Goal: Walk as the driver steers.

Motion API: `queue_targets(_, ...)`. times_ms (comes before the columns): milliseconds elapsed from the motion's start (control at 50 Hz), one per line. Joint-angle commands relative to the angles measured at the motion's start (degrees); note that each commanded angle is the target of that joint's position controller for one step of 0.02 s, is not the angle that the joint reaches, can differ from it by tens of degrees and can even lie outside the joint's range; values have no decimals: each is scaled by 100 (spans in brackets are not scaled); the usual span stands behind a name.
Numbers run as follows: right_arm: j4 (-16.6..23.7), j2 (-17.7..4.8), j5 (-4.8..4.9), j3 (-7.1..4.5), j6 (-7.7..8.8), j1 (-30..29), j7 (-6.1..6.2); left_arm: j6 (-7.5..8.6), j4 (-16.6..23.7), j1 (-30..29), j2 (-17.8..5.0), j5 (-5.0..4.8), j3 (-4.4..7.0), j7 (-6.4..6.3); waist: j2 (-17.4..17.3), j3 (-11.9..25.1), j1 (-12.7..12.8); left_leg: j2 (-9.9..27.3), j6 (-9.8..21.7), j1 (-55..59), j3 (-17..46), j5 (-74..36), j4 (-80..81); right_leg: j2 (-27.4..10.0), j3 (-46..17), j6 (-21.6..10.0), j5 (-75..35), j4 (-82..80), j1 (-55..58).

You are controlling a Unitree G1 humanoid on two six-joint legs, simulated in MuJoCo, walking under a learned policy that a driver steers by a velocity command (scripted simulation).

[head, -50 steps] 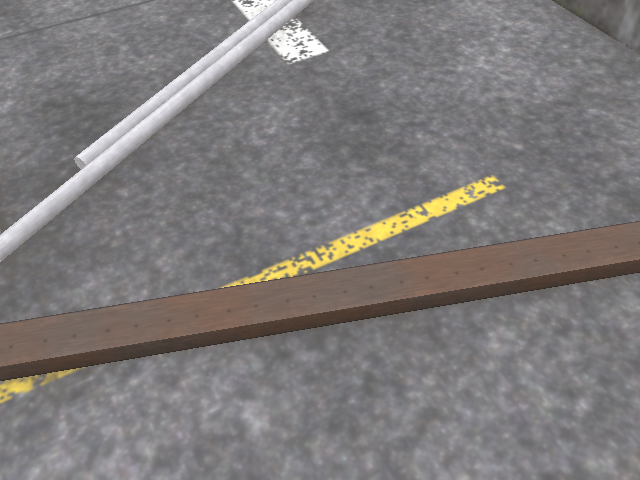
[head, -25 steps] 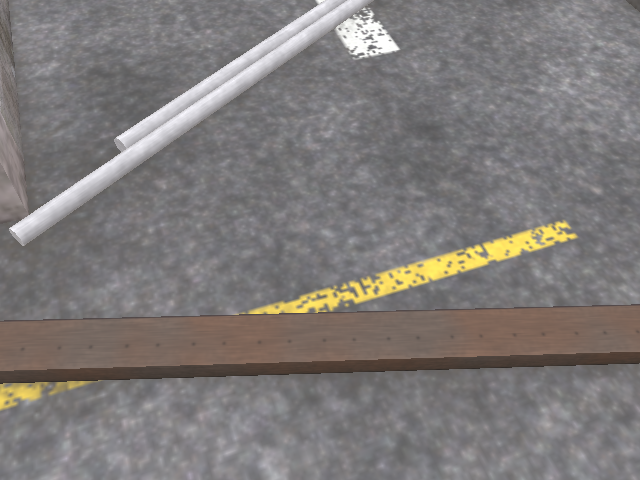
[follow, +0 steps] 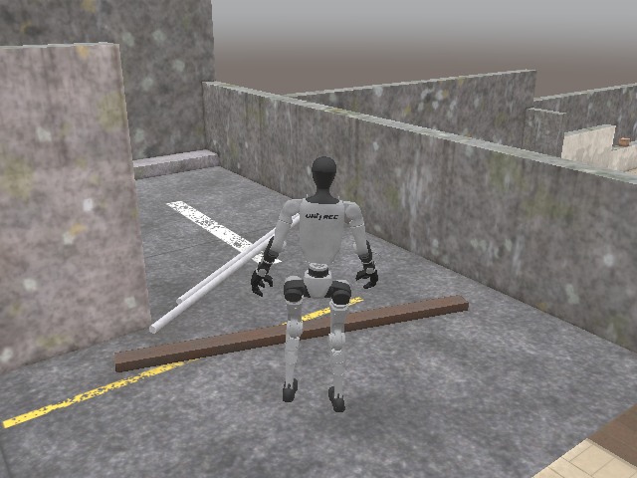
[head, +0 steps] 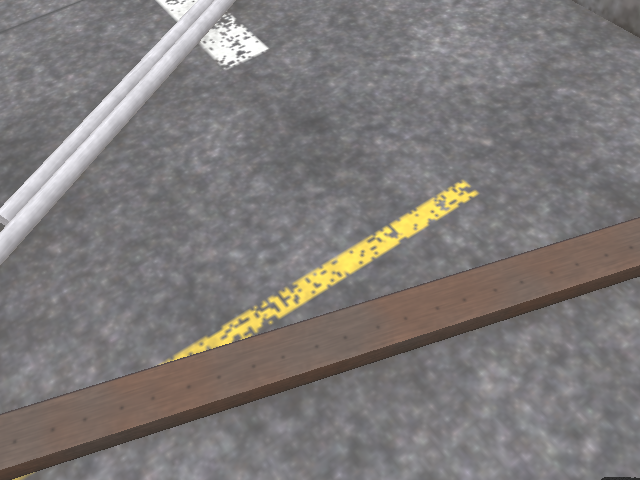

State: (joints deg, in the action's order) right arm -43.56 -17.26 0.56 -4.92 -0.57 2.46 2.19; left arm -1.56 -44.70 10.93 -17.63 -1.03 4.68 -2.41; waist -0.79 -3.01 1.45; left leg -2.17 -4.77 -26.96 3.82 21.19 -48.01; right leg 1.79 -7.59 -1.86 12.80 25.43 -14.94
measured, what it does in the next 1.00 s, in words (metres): steps to the left: left foot, then right foot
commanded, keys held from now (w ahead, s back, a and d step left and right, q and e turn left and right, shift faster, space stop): e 0.04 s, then no key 0.18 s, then q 0.28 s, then w+q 0.36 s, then w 0.08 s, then w+e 0.06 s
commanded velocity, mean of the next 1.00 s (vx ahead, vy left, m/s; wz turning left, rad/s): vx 0.15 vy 0.00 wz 0.15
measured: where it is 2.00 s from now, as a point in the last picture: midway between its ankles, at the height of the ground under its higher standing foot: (269, 358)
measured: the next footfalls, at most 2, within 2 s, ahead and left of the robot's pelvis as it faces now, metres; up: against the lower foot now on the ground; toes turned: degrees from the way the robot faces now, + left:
left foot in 0.16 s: +0.07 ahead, +0.14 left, +0.00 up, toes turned -9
right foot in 0.46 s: +0.01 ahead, -0.11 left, +0.00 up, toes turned +2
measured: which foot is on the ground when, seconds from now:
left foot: up 0.00-0.14, down 0.16-0.48, up 0.50-0.82, down 0.84-1.00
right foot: down 0.00-0.16, up 0.18-0.44, down 0.46-0.84, up 0.86-1.00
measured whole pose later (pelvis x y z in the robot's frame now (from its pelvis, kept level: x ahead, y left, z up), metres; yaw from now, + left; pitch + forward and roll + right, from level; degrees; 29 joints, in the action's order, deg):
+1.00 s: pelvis +0.10 +0.11 +0.00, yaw +14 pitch +1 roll -1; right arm -44.2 -15.4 0.1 -2.4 3.0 15.8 -1.3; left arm 5.6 -44.6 13.0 -18.3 -0.7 4.1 0.7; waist 2.3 -1.0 -0.4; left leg -2.8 4.1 -10.6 -0.3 15.2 -24.7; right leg -4.9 0.6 0.0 16.8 62.5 -29.7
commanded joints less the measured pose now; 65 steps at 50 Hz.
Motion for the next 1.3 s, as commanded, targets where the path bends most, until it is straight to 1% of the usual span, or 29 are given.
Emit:
queue_targets(20, 357, -368, 20, -65, 98, -129, -45, -16, 401, -114, -1083, 5, 278, -18, 1025, 881, 20, -75, -29, 140, 6, -122, 579, -1262, -1375, -1031, -2935, -263, 887)
queue_targets(80, 266, -473, 36, -94, 152, 123, -110, -56, 464, -300, -1011, 3, 244, 9, 1152, 869, -15, -54, 56, 592, -34, -229, 1246, -1216, -1602, -948, -2627, -133, 786)
queue_targets(140, 125, -540, -32, -131, 229, 471, -177, -85, 478, -324, -769, -4, 126, -36, 901, 829, -188, 231, 355, 1723, 3, -1736, 2787, -779, -1532, -476, -1353, 265, 308)
queue_targets(160, 198, -898, -158, -180, 228, 533, -152, -58, 468, -67, -497, 129, 33, -26, -101, 985, -40, 1276, 721, 2293, 1042, -2660, 2925, -261, -979, -166, -51, 1172, -228)
queue_targets(180, 187, -1129, -313, -196, 204, 476, -161, -2, 557, 51, -449, 102, 29, -25, -1236, 730, 128, 2175, 1709, 2268, 2220, -3705, 2985, 546, -374, 143, 2263, 1921, -1147)
queue_targets(200, 214, -880, -320, -123, 255, 423, -171, 43, 518, 44, -844, 150, 127, -27, -1128, 766, 6, 2572, 2303, 1933, 2628, -3408, 3094, 240, -408, 374, 2628, 3099, -1213)
queue_targets(220, 234, -733, -252, -77, 290, 268, -168, 38, 413, 6, -1118, 64, 237, -23, -785, 601, 0, 2256, 2190, 1824, 2181, -3032, 3085, 179, -415, 441, 2316, 3678, -1277)
queue_targets(280, 93, -274, -85, 143, 315, -102, -202, -54, 201, 55, -516, 169, 96, -39, -689, 469, 166, 1408, 1580, 1530, 1233, -2492, 3059, -188, -223, 709, 1474, 2993, -768)
queue_targets(320, -40, -528, -44, 70, 218, 93, -183, 23, 257, -243, -246, 162, -17, 9, -918, 420, -26, 1037, 1481, 1582, 930, -2823, 2905, -179, 318, 793, 1353, 1807, -373)
queue_targets(360, -111, -940, -22, -55, 130, 494, -148, 83, 272, -452, -385, 55, 19, -3, -982, 527, -271, 1107, 1600, 1937, 1247, -2970, 2753, 16, 481, 778, 1202, 1106, -260)
queue_targets(440, -65, -974, 135, -74, 61, 442, -94, 106, 75, -49, -622, 31, 117, -10, -912, 628, -64, 1038, 1377, 1668, 1640, -2751, 2592, 17, 469, 382, -258, -538, 725)
queue_targets(460, -27, -844, 105, -35, 91, 433, -85, 103, 77, 126, -804, 97, 166, -29, -595, 799, -18, 915, 1156, 1146, 1487, -2427, 2335, -423, 232, 184, -811, -408, 1325)
queue_targets(480, 110, -584, 92, 11, 133, 427, -98, 65, 10, 159, -1219, 150, 282, -37, 529, 811, -205, 345, 836, 535, 729, -1539, 1821, -980, -220, -256, -1340, -246, 1453)
queue_targets(520, 117, -671, 104, -17, 129, 333, -110, 76, 133, 48, -907, 259, 228, -21, 1381, 701, 61, -79, 447, -250, -87, 963, 178, -2137, -1286, -1183, -1386, -892, 1430)
queue_targets(540, 119, -818, 130, -99, 87, 277, -108, 138, 178, 62, -792, 279, 179, -39, 1195, 567, 115, 104, 410, -648, -28, 1304, -824, -2322, -1454, -1334, -936, -1105, 1405)
queue_targets(560, 124, -816, 137, -130, 38, 353, -128, 217, 184, -3, -714, 184, 148, -49, 966, 404, 24, 323, 409, -934, 106, 1035, -1213, -2244, -1309, -1222, -95, -1213, 1410)
queue_targets(600, 194, -586, 128, -68, 6, 192, -197, 343, 150, -30, -693, 35, 139, -56, 921, -13, 81, 524, 379, -1386, 91, 385, -978, -1966, -926, -919, 1016, -1518, 1511)
queue_targets(740, 485, -419, 88, 88, 138, -108, -474, 486, 64, 255, -1103, -5, 286, 117, 943, -8, 238, 507, 461, 72, -723, -124, 775, -1729, 367, -730, 607, -1546, 905)
queue_targets(820, 143, -746, 123, -94, 75, 1074, -440, 505, 91, 132, -976, -59, 230, 226, 537, 270, -460, 43, 843, 2154, -1117, -512, 1561, -1605, 1006, -393, 151, -204, -185)
queue_targets(840, -52, -1083, 188, -277, 60, 1909, -373, 533, 134, 144, -660, 58, 120, 245, -122, 674, -845, 281, 1119, 3264, -461, -392, 1850, -1255, 1548, -51, -230, 1433, -806)
queue_targets(860, 5, -1945, 126, -419, 127, 2363, -308, 630, 720, -155, -106, 234, -62, 239, -2040, 974, -810, 1958, 2242, 4252, 3119, 624, 2982, -227, 1624, 486, 1913, 3864, -2902)
queue_targets(880, 95, -1579, 65, -278, 298, 2304, -371, 785, 739, -391, -491, -5, -3, 239, -1131, 1115, -987, 2402, 2695, 4122, 4221, 1524, 3740, -206, 439, 402, 2109, 4668, -3548)
queue_targets(900, 133, -1211, 25, -159, 414, 1983, -379, 865, 757, -436, -760, -189, 57, 289, -977, 517, -804, 2337, 2513, 3762, 3637, 1419, 3758, -530, 379, 204, 1629, 4735, -3845)
queue_targets(940, 254, -781, 0, -15, 468, 1383, -356, 910, 557, -252, -813, 14, 86, 268, -423, 94, -459, 1828, 2052, 2902, 2370, 206, 3621, -910, 411, 87, 678, 4067, -3320)
queue_targets(960, 329, -690, -63, 36, 465, 1153, -329, 873, 477, -109, -806, 74, 108, 290, -490, 81, -293, 1624, 1895, 2572, 1837, -452, 3698, -1019, 414, 91, 340, 3760, -2918)
queue_targets(1040, 279, -752, -90, 40, 529, 1232, -233, 697, 390, -61, -517, 67, 35, 361, -281, 131, -235, 1366, 1761, 2405, 619, -2504, 3948, -958, 662, 305, -795, 3083, -2714)
queue_targets(1100, 186, -727, -100, 67, 548, 1343, -189, 692, 540, -474, -276, 11, -81, 402, -261, -34, -384, 1113, 1532, 2197, -123, -2673, 4133, -793, 786, 294, -1726, 1938, -2432)
queue_targets(1220, -120, -781, -57, 43, 492, 1831, -161, 692, 871, -1181, -130, -55, -196, 609, -160, -370, -639, 1480, 1425, 3009, -618, -3181, 4110, -456, 870, -3, -1932, 817, -2479)
queue_targets(1300, -40, -1009, -52, -14, 315, 1772, -26, 632, 986, -852, -390, 13, -74, 691, -509, 279, -264, 1551, 1180, 3823, -903, -7020, 2636, 134, 1369, -391, -751, 831, -1795)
